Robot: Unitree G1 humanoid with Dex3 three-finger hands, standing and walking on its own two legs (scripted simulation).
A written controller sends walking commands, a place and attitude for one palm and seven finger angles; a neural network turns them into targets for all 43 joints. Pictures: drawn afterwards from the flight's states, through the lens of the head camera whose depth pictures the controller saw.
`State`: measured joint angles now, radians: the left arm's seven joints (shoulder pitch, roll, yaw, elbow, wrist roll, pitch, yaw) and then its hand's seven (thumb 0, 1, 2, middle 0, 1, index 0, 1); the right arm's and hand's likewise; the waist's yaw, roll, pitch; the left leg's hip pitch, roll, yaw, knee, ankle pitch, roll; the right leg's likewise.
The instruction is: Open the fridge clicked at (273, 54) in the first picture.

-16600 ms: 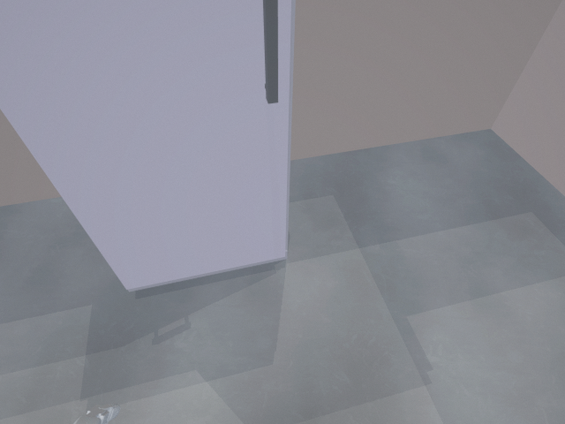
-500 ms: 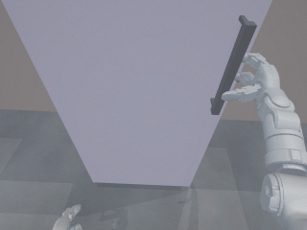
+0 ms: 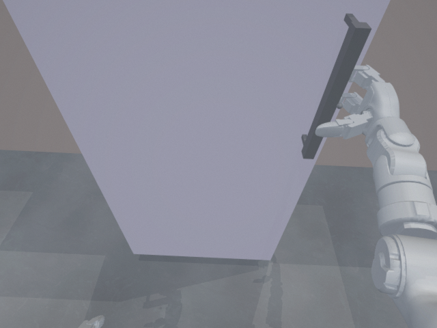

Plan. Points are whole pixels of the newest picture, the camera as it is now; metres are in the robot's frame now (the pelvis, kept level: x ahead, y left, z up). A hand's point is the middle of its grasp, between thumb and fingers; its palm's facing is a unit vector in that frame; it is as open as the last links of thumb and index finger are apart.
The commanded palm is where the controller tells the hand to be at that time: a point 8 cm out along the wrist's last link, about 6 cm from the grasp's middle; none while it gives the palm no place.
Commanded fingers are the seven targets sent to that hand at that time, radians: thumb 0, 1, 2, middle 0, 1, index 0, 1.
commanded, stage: slide the fingers in behind the handle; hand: right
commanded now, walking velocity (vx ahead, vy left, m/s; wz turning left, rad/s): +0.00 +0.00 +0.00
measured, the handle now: (325, 96) +0.50 -0.14 +0.19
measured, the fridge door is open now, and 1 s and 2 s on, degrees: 0 0 0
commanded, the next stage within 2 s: move the hooked fingers beside the handle in 0.40 s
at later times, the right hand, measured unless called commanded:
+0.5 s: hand (341, 115) +0.43 -0.15 +0.21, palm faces -0.01 +1.00 -0.01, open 14.2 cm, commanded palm +0.41 -0.19 +0.20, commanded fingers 0.00 0.50 -0.30 0.30 1.20 0.30 1.20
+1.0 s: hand (346, 115) +0.44 -0.16 +0.20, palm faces -0.01 +1.00 +0.00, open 14.0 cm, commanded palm +0.42 -0.21 +0.20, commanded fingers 0.00 0.50 -0.30 0.30 1.20 0.30 1.20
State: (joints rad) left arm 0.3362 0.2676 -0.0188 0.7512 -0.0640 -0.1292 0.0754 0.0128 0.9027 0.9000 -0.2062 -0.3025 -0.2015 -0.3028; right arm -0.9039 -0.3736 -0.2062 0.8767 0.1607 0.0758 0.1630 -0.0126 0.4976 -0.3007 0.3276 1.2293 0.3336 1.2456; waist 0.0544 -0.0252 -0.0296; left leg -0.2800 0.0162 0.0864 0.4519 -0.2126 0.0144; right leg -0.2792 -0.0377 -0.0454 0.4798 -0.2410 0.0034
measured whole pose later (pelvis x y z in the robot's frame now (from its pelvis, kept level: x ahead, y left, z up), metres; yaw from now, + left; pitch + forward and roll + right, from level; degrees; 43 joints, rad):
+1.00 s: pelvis +0.01 +0.00 +0.00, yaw +1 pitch +0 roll +0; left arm 0.28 0.26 -0.03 0.72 -0.07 -0.08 0.10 0.01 0.90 0.90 -0.21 -0.30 -0.20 -0.30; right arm -0.72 -0.34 -0.23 0.62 0.18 0.19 0.16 -0.01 0.50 -0.30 0.29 1.20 0.30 1.20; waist 0.03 -0.02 -0.03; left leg -0.20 0.01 0.07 0.42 -0.21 0.01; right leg -0.19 -0.04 -0.06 0.44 -0.25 0.00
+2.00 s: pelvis +0.01 -0.01 +0.00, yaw +1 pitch +1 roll +1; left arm 0.28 0.27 -0.03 0.69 -0.07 -0.10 0.09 0.01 0.90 0.90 -0.21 -0.30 -0.20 -0.30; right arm -0.75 -0.41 -0.26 0.69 0.18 0.16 0.22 -0.01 0.50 -0.30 0.29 1.20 0.30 1.20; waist 0.04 -0.02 -0.04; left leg -0.23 0.01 0.07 0.43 -0.21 0.01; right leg -0.23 -0.04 -0.06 0.47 -0.25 0.00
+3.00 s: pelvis +0.01 +0.00 +0.00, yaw +1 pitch +1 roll +1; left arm 0.29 0.27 -0.03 0.69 -0.08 -0.09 0.09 0.01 0.90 0.90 -0.21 -0.30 -0.20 -0.30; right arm -0.73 -0.41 -0.26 0.68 0.18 0.17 0.23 -0.01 0.50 -0.30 0.30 1.20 0.30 1.20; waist 0.04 -0.02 -0.04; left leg -0.24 0.01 0.07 0.44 -0.22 0.01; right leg -0.24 -0.04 -0.05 0.48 -0.26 0.00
